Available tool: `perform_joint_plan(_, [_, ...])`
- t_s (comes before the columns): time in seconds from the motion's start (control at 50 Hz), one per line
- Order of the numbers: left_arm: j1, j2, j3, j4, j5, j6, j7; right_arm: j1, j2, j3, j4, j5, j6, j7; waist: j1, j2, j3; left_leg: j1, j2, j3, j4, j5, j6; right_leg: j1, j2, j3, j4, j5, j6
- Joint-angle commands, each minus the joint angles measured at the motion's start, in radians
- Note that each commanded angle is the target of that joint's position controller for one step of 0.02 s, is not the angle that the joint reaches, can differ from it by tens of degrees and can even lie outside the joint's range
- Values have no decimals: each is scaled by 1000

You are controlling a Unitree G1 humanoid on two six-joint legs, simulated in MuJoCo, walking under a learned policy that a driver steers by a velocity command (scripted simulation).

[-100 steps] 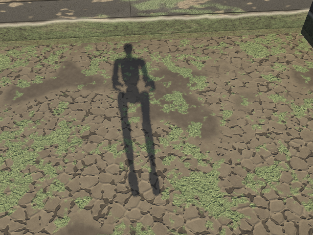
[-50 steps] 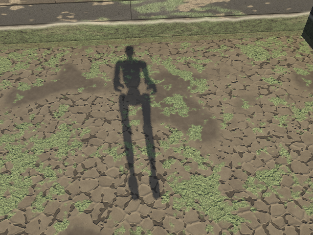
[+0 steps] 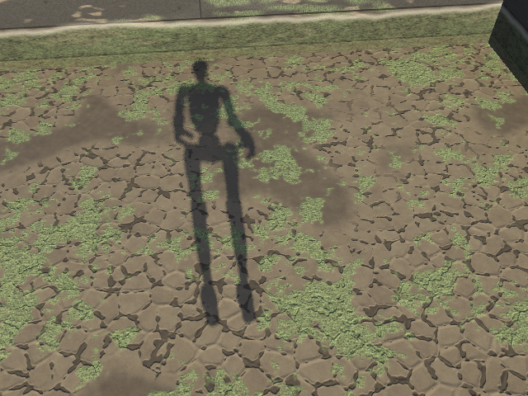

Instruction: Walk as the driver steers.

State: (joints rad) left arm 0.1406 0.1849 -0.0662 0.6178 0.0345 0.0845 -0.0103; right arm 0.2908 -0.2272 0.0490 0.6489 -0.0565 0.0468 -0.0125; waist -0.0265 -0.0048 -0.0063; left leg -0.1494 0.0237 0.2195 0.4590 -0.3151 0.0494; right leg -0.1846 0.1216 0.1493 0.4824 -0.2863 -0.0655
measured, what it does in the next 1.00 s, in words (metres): stands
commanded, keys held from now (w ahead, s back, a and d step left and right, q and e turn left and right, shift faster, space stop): no key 0.52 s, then w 0.48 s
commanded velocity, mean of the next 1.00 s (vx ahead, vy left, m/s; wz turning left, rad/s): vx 0.14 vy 0.00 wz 0.00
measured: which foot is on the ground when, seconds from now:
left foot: down 0.00-1.00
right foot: down 0.00-1.00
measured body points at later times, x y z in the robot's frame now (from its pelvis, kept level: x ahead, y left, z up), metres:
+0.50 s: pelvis +0.00 +0.01 +0.00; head +0.01 +0.01 +0.45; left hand +0.19 +0.21 -0.09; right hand +0.09 -0.24 -0.12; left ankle -0.04 +0.08 -0.74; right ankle -0.03 -0.09 -0.74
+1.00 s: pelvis +0.01 +0.00 -0.01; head +0.00 +0.00 +0.44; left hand +0.18 +0.22 -0.11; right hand +0.17 -0.21 -0.12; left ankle -0.04 +0.08 -0.74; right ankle -0.02 -0.09 -0.74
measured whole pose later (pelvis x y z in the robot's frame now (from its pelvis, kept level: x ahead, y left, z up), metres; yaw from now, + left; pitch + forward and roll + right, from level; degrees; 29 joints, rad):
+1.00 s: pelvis +0.01 +0.00 -0.01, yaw +1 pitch -1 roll +0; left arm 0.12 0.16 -0.06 0.68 0.00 0.09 0.03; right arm 0.20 -0.18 0.04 0.63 -0.03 0.07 -0.02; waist 0.01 0.01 -0.01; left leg -0.17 0.02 0.19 0.61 -0.42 0.04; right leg -0.20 0.12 0.12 0.64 -0.40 -0.07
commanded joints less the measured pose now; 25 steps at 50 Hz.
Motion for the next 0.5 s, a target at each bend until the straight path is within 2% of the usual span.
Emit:
perform_joint_plan(0.02, [-62,80,20,-94,2,-15,-1,-5,-96,-19,-71,2,-17,4,4,1,-35,145,130,-176,-61,280,76,-127,-137,154,-75,223,-44])
perform_joint_plan(0.32, [-85,88,17,-114,0,-19,-3,9,-116,-21,-70,-2,-8,10,-6,-12,-45,175,127,-174,-66,328,73,-136,-138,148,-64,252,-42])
perform_joint_plan(0.34, [-71,81,13,-105,-7,-14,5,32,-125,-24,-56,-3,-4,2,-1,23,-44,199,130,-174,-74,367,76,-149,-146,142,-75,283,-41])
perform_joint_plan(0.42, [-70,92,14,-93,-4,-13,15,43,-123,-25,-49,0,3,-6,-6,-8,-51,228,133,-174,-73,388,78,-152,-144,128,-82,297,-34])
perform_joint_plan(0.5, [-70,89,14,-89,-5,-11,17,44,-125,-27,-45,0,6,-6,-5,-10,-39,219,127,-172,-83,351,75,-151,-145,127,-87,286,-37])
